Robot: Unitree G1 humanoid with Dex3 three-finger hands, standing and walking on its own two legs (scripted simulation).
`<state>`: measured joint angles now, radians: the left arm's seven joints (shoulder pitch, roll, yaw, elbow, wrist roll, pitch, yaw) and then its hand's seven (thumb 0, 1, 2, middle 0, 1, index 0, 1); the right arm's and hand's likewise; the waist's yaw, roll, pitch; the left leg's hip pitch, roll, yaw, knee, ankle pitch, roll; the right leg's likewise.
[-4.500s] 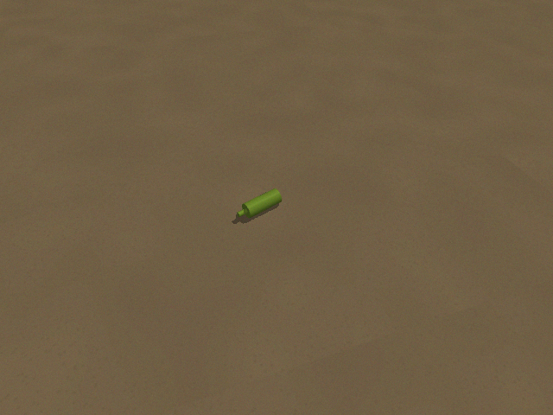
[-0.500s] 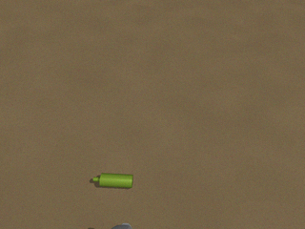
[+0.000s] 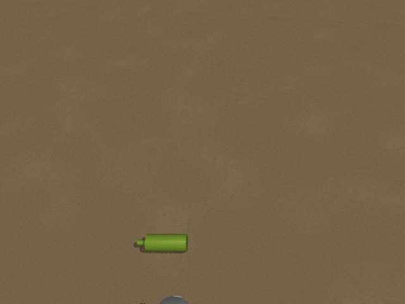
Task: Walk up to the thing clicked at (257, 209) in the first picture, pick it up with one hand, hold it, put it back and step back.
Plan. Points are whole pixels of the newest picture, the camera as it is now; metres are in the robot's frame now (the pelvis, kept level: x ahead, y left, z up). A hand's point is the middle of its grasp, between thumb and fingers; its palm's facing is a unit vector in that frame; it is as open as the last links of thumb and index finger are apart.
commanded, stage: walk up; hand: left
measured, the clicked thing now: (162, 242) +0.50 +0.28 -0.71
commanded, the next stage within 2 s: none
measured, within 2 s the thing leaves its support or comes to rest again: neither
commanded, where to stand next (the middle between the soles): +0.09 +0.06 m, yaw -1 degrees
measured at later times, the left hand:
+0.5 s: hand out of the picture +0.10 +0.31 -0.15, palm faces +0.00 -0.93 -0.36, open 7.4 cm
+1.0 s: hand out of the picture +0.13 +0.32 -0.13, palm faces -0.01 -0.94 -0.33, open 7.4 cm
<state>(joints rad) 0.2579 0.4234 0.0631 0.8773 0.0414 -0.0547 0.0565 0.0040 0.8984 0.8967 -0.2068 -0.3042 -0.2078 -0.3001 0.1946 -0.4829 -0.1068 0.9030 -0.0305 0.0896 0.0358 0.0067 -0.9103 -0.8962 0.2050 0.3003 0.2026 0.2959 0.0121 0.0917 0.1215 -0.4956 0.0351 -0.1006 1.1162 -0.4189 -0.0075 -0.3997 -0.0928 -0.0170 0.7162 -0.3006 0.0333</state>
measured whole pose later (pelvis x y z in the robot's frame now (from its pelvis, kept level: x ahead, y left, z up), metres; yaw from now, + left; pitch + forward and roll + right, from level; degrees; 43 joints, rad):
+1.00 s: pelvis +0.04 +0.06 +0.03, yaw +0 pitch -3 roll +0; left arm 0.06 0.37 -0.01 1.14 0.00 -0.01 -0.01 0.01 0.90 0.90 -0.20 -0.30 -0.20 -0.30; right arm 0.04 -0.36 -0.01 1.13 0.00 -0.01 0.00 0.01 -0.91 -0.90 0.21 0.30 0.21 0.30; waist 0.01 -0.02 0.07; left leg -0.08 -0.01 0.03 0.38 -0.25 0.01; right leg -0.19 -0.05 -0.01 0.39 -0.15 0.04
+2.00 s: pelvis -0.04 +0.09 +0.01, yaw +0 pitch -2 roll +0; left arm 0.00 0.41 0.05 0.99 0.03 0.07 0.01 0.01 0.91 0.90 -0.20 -0.30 -0.20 -0.30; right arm 0.16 -0.34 -0.06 1.05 -0.04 0.02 0.00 0.00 -0.91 -0.90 0.21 0.30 0.20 0.30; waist -0.03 -0.10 0.16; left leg -0.21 -0.04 0.01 0.59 -0.35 0.04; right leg -0.45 0.02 0.15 0.77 -0.41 -0.01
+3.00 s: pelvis -0.01 +0.06 +0.00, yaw +1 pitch -3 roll +1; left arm 0.06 0.40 0.05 0.88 0.01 0.02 0.03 0.00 0.90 0.90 -0.20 -0.30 -0.21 -0.30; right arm 0.19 -0.40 -0.07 0.92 -0.04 0.04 0.00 0.01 -0.91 -0.90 0.21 0.30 0.20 0.30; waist 0.00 -0.07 0.19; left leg -0.29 -0.03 0.00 0.71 -0.37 0.01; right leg -0.42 -0.11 -0.05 0.76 -0.29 0.00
